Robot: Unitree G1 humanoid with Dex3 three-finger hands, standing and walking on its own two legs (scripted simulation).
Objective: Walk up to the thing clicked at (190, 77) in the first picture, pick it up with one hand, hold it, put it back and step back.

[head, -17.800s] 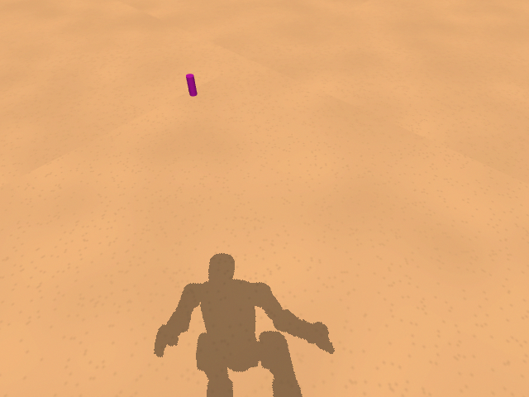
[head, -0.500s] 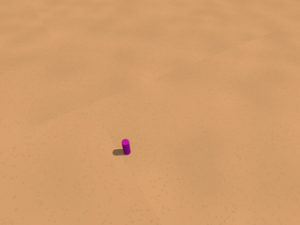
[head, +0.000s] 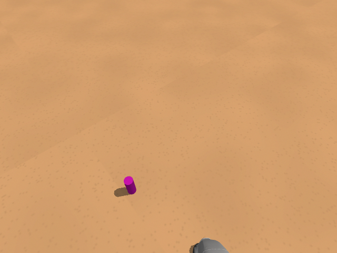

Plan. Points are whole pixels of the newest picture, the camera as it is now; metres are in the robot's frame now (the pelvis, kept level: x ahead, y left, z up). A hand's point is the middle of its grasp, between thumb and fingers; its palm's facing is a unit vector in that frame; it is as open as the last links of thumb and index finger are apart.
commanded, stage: walk up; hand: left
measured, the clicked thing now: (130, 185) +0.58 +0.22 -0.70
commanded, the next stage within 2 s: none
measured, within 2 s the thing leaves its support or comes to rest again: neither
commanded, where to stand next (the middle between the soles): +0.19 -0.02 m, yaw +1 degrees
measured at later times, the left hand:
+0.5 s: hand (86, 237) +0.20 +0.24 -0.17, palm faces -0.02 -0.94 -0.34, open 7.3 cm
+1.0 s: hand (87, 236) +0.20 +0.23 -0.14, palm faces -0.01 -0.94 -0.34, open 7.3 cm
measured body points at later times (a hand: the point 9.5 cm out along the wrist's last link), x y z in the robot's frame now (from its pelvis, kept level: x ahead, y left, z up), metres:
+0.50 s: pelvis +0.11 -0.02 -0.02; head +0.15 +0.00 +0.43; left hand +0.20 +0.29 -0.15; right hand +0.20 -0.33 -0.12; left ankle +0.17 +0.11 -0.73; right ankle +0.09 -0.15 -0.71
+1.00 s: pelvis +0.11 -0.03 +0.01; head +0.12 -0.03 +0.46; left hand +0.20 +0.28 -0.12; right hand +0.21 -0.32 -0.13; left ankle +0.17 +0.11 -0.73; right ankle +0.10 -0.16 -0.73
